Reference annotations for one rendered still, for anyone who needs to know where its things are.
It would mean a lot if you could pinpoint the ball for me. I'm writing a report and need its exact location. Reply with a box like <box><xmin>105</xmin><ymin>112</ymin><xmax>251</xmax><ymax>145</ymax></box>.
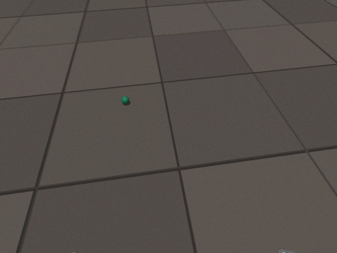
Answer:
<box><xmin>121</xmin><ymin>96</ymin><xmax>129</xmax><ymax>104</ymax></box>

